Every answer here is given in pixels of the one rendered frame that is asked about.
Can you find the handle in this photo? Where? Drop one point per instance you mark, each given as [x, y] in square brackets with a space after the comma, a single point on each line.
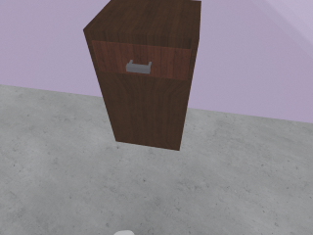
[138, 68]

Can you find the cabinet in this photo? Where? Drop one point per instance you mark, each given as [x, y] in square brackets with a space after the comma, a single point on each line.
[147, 110]

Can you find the drawer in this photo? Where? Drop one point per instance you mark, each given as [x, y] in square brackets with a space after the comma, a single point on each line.
[167, 62]

